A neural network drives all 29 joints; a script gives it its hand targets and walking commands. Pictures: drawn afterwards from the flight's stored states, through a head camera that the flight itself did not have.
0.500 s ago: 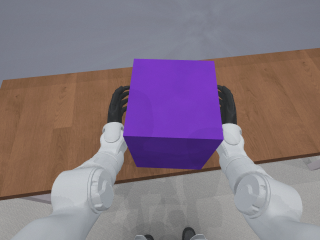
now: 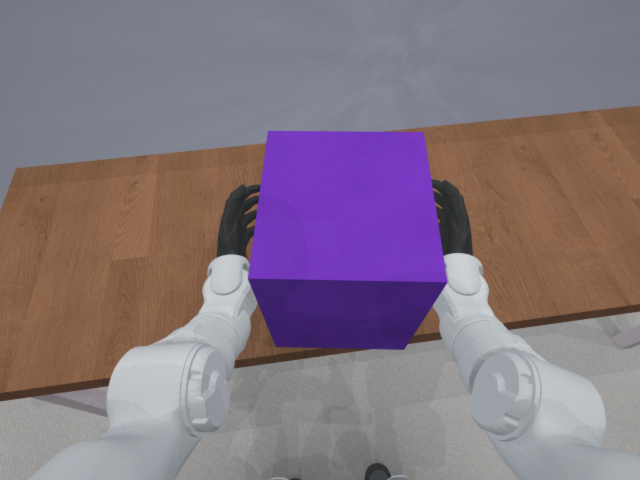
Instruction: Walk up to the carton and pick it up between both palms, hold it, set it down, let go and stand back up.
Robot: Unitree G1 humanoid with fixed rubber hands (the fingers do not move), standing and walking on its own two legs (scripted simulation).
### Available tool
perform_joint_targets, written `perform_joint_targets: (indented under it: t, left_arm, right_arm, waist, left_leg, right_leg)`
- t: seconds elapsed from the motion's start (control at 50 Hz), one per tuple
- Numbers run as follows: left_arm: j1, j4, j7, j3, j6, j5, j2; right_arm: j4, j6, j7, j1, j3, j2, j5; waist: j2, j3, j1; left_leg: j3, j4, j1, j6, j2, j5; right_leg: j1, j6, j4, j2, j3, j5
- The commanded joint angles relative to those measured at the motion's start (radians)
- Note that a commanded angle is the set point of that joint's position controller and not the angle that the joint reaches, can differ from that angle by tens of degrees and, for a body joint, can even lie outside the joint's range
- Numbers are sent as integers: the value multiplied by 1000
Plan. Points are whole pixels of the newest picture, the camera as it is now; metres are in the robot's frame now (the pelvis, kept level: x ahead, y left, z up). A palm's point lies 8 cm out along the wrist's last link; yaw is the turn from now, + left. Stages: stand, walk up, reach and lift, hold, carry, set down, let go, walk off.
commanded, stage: reach and lift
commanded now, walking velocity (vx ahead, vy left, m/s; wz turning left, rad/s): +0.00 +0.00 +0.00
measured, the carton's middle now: (342, 250) +0.43 +0.00 -0.02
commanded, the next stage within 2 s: none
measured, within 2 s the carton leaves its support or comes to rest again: neither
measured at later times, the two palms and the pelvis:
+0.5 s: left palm (223, 236) +0.40 +0.15 +0.05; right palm (464, 221) +0.42 -0.14 +0.07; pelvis -0.01 +0.00 +0.00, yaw +0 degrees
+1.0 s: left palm (216, 193) +0.39 +0.13 +0.16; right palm (520, 190) +0.39 -0.16 +0.16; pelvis -0.01 -0.01 +0.02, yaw +1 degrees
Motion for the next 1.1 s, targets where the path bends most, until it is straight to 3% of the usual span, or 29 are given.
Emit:
perform_joint_targets:
  t: [0.0, 0.14, 0.16, 0.22, 0.24, 0.26, 0.28, 0.3, 0.32, 0.34, 0.36, 0.4, 0.44, 0.48, 0.54, 0.58, 0.6, 0.68, 0.7, 0.76, 0.78, 0.82, 0.9, 0.94, 0.96, 0.98, 1.0, 1.04, 1.08]
  left_arm:
    - [-582, -139, -119, -361, -28, 48, -700]
    - [-612, -202, -129, -425, -18, 15, -706]
    - [-633, -245, -126, -425, -16, 8, -715]
    - [-674, -270, -125, -497, 4, -27, -753]
    - [-700, -356, -117, -487, 1, -18, -749]
    - [-698, -393, -112, -495, 10, -14, -771]
    - [-666, -352, -115, -503, 29, -28, -775]
    - [-716, -357, -111, -512, 28, -37, -795]
    - [-705, -344, -117, -488, 41, -24, -773]
    - [-723, -379, -114, -502, 50, -25, -775]
    - [-729, -428, -110, -464, 58, -11, -767]
    - [-765, -443, -110, -480, 98, -13, -780]
    - [-786, -430, -113, -449, 111, -12, -731]
    - [-833, -537, -106, -525, 135, -54, -783]
    - [-869, -542, -99, -501, 168, -74, -787]
    - [-852, -540, -101, -506, 222, -64, -796]
    - [-872, -592, -101, -493, 234, -61, -768]
    - [-870, -579, -103, -418, 304, -51, -734]
    - [-837, -588, -105, -438, 330, -58, -779]
    - [-870, -619, -104, -379, 371, -35, -753]
    - [-835, -555, -112, -326, 400, -8, -727]
    - [-828, -636, -124, -303, 439, -16, -716]
    - [-825, -659, -135, -283, 499, -18, -746]
    - [-744, -711, -149, -228, 525, 5, -693]
    - [-764, -684, -156, -204, 535, 28, -686]
    - [-772, -737, -155, -195, 546, 19, -676]
    - [-791, -812, -151, -251, 561, -2, -722]
    - [-588, -773, -162, -217, 619, 24, -711]
    - [-627, -767, -191, -130, 640, 79, -628]
  right_arm:
    - [-12, -37, 165, -620, 467, 657, -24]
    - [-85, 20, 150, -600, 566, 685, 56]
    - [-101, 26, 151, -606, 606, 740, 84]
    - [-132, 54, 140, -617, 597, 703, 92]
    - [-142, 80, 142, -602, 643, 749, 117]
    - [-158, 83, 146, -614, 636, 725, 133]
    - [-181, 95, 139, -597, 644, 727, 144]
    - [-202, 101, 136, -631, 658, 742, 168]
    - [-230, 123, 136, -629, 670, 756, 171]
    - [-230, 137, 128, -634, 660, 746, 181]
    - [-253, 167, 133, -642, 703, 773, 201]
    - [-260, 210, 129, -641, 684, 745, 209]
    - [-316, 240, 135, -661, 712, 758, 223]
    - [-334, 268, 123, -653, 718, 768, 230]
    - [-374, 318, 129, -670, 743, 808, 268]
    - [-368, 367, 124, -651, 721, 783, 290]
    - [-357, 388, 125, -627, 718, 794, 283]
    - [-346, 454, 134, -649, 678, 765, 302]
    - [-408, 464, 138, -668, 685, 750, 324]
    - [-339, 498, 149, -652, 646, 747, 343]
    - [-352, 506, 154, -674, 647, 725, 362]
    - [-394, 532, 145, -693, 656, 724, 373]
    - [-466, 548, 145, -742, 659, 741, 416]
    - [-554, 566, 133, -752, 737, 801, 447]
    - [-500, 587, 134, -734, 673, 777, 426]
    - [-528, 592, 133, -756, 713, 788, 445]
    - [-570, 602, 138, -759, 740, 796, 462]
    - [-606, 617, 126, -690, 787, 787, 489]
    - [-536, 647, 113, -652, 739, 753, 482]
  waist:
    - [104, -818, -36]
    - [119, -802, -61]
    - [103, -808, -34]
    - [121, -784, -96]
    - [113, -783, -71]
    - [160, -777, -79]
    - [122, -748, -76]
    - [138, -752, -86]
    - [114, -752, -62]
    - [146, -711, -78]
    - [110, -710, -45]
    - [134, -659, -82]
    - [74, -601, -62]
    - [126, -668, -117]
    - [81, -631, -100]
    - [87, -523, -125]
    - [93, -539, -116]
    - [31, -424, -102]
    - [55, -441, -105]
    - [58, -341, -86]
    - [50, -268, -52]
    - [-10, -294, -67]
    - [-14, -281, -43]
    - [-79, -324, 24]
    - [-65, -299, -14]
    - [-85, -266, 3]
    - [-51, -328, 5]
    - [-100, -302, 23]
    - [-104, -201, 17]
  left_leg:
    - [13, 37, 467, -110, 41, 460]
    - [-5, 33, 441, -106, 25, 428]
    - [10, 42, 412, -107, 23, 406]
    - [-17, 18, 441, -109, 26, 378]
    - [-13, 6, 463, -111, 30, 392]
    - [-32, 2, 498, -129, 38, 452]
    - [-19, 4, 476, -121, 32, 444]
    - [-29, 12, 505, -118, 24, 422]
    - [-22, -2, 483, -109, 20, 390]
    - [-22, -11, 490, -118, 14, 389]
    - [-19, -24, 491, -105, 20, 384]
    - [-26, -74, 491, -106, 10, 285]
    - [-25, -97, 459, -80, 12, 226]
    - [-58, -100, 519, -97, 18, 282]
    - [-59, -117, 496, -80, 14, 212]
    - [-74, -155, 523, -79, 15, 190]
    - [-65, -158, 545, -82, 15, 235]
    - [-69, -234, 510, -54, 15, 114]
    - [-68, -240, 545, -66, 14, 120]
    - [-66, -257, 577, -69, 9, 137]
    - [-56, -275, 556, -56, 3, 101]
    - [-58, -291, 589, -49, 9, 143]
    - [-47, -306, 585, -46, -11, 141]
    - [-31, -316, 568, -15, -28, 179]
    - [-41, -324, 560, -21, -30, 138]
    - [-37, -335, 566, -11, -26, 137]
    - [-40, -336, 607, -21, -28, 174]
    - [-36, -311, 644, -14, -37, 295]
    - [-34, -338, 624, -7, -45, 207]
  right_leg:
    - [395, -57, 2, 73, -107, 300]
    - [473, -38, 23, 65, -79, 340]
    - [519, -35, 39, 62, -69, 342]
    - [509, -36, 25, 67, -79, 318]
    - [521, -35, 17, 70, -78, 311]
    - [485, -42, 9, 74, -87, 295]
    - [524, -38, 0, 67, -78, 312]
    - [491, -41, -12, 69, -75, 280]
    - [526, -39, -21, 65, -63, 276]
    - [551, -38, -17, 62, -67, 280]
    - [561, -34, -19, 62, -59, 253]
    - [578, -39, -60, 55, -69, 191]
    - [630, -26, -58, 41, -47, 186]
    - [595, -33, -67, 51, -68, 190]
    - [650, -30, -78, 41, -51, 163]
    - [647, -32, -113, 38, -54, 110]
    - [667, -30, -116, 43, -58, 148]
    - [737, -17, -133, 31, -44, 78]
    - [733, -23, -157, 33, -45, 66]
    - [748, -24, -174, 32, -36, 51]
    - [770, -23, -186, 27, -35, 12]
    - [820, -12, -188, 31, -32, 80]
    - [886, -2, -204, 26, -24, 79]
    - [1035, 17, -200, 16, 4, 193]
    - [1042, 20, -208, 11, -1, 154]
    - [1037, 27, -210, 9, 2, 164]
    - [1033, 19, -210, 16, -10, 169]
    - [1127, 30, -209, 19, -2, 319]
    - [1121, 43, -229, 0, 11, 263]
